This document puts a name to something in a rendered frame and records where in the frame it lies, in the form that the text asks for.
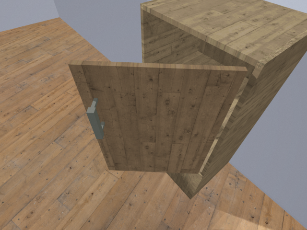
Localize cupboard door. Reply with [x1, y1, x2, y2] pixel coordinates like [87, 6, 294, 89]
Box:
[68, 60, 248, 174]

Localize handle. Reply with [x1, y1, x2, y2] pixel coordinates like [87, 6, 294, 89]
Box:
[86, 98, 105, 139]

